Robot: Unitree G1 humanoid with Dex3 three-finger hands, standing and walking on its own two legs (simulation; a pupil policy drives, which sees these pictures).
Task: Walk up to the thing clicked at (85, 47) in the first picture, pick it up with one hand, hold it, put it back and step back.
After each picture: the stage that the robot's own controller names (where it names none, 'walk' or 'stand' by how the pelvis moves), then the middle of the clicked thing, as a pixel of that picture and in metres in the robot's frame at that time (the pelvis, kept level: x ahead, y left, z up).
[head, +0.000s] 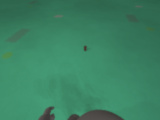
stand; (85, 48) +1.51 +0.17 -0.72
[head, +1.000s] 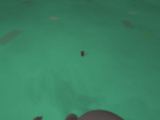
walk; (82, 53) +1.37 +0.16 -0.71
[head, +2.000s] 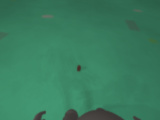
walk; (78, 68) +0.86 +0.16 -0.71
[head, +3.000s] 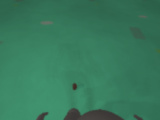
walk; (74, 86) +0.54 +0.19 -0.71
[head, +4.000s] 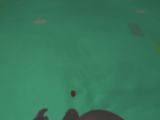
stand; (73, 93) +0.40 +0.17 -0.71
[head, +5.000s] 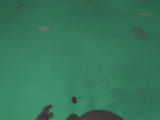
stand; (74, 100) +0.35 +0.20 -0.71
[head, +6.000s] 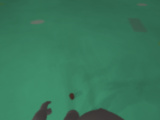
stand; (71, 96) +0.33 +0.22 -0.71
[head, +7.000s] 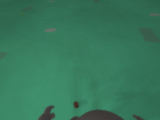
stand; (76, 104) +0.30 +0.20 -0.72
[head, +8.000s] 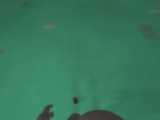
stand; (75, 100) +0.32 +0.20 -0.72
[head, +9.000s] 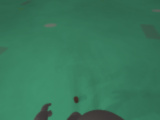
stand; (76, 99) +0.33 +0.19 -0.72
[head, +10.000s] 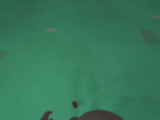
stand; (74, 104) +0.31 +0.21 -0.72
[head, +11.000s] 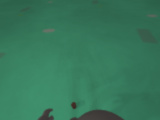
stand; (73, 105) +0.29 +0.22 -0.72
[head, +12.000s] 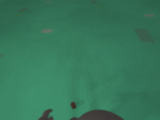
stand; (73, 105) +0.29 +0.22 -0.72
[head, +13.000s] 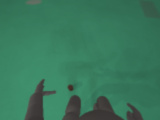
go down; (70, 87) +0.33 +0.21 -0.60
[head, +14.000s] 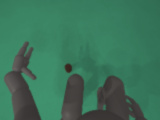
go down; (68, 68) +0.40 +0.20 -0.32
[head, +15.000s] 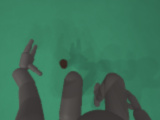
close in; (63, 64) +0.41 +0.20 -0.30
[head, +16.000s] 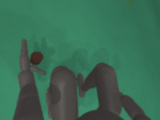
close in; (36, 58) +0.41 +0.23 -0.23
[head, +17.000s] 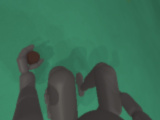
close; (32, 58) +0.40 +0.24 -0.23
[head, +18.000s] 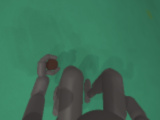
lift; (51, 64) +0.33 +0.23 -0.18
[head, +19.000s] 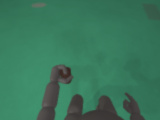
lift; (66, 76) +0.31 +0.18 +0.00
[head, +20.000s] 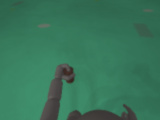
hold; (69, 75) +0.33 +0.17 +0.01
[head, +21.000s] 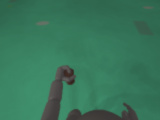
hold; (69, 76) +0.32 +0.17 -0.01
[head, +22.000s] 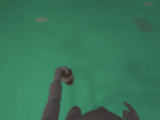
crouch; (68, 77) +0.33 +0.18 -0.03
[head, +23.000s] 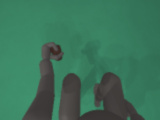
lower; (57, 53) +0.46 +0.21 -0.09
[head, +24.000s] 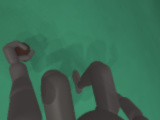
lower; (23, 53) +0.44 +0.25 -0.24
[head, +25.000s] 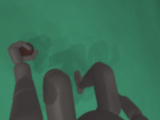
lower; (27, 52) +0.43 +0.25 -0.24
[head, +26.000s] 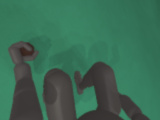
lower; (27, 52) +0.43 +0.25 -0.24
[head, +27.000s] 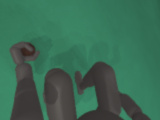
lower; (29, 52) +0.43 +0.24 -0.24
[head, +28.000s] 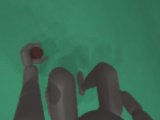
open; (36, 54) +0.41 +0.22 -0.24
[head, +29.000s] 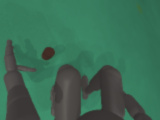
stand; (47, 54) +0.42 +0.21 -0.23
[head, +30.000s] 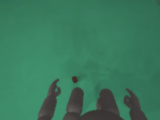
walk; (74, 79) +0.38 +0.17 -0.52
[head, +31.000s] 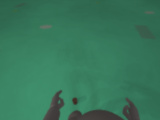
stand; (75, 101) +0.34 +0.18 -0.66
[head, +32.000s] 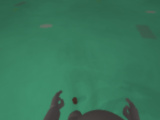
stand; (74, 100) +0.33 +0.18 -0.67
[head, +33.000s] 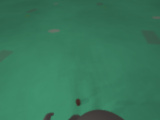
stand; (78, 102) +0.35 +0.17 -0.72
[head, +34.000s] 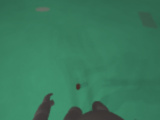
walk; (78, 86) +0.40 +0.11 -0.71
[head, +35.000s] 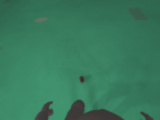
walk; (81, 79) +0.57 +0.17 -0.70
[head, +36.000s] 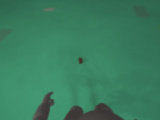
walk; (80, 60) +0.90 +0.21 -0.69
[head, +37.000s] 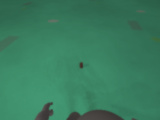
stand; (81, 65) +0.99 +0.20 -0.71
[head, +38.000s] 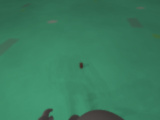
stand; (81, 65) +0.98 +0.21 -0.72
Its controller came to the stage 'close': yes
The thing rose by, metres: 0.71
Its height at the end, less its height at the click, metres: +0.00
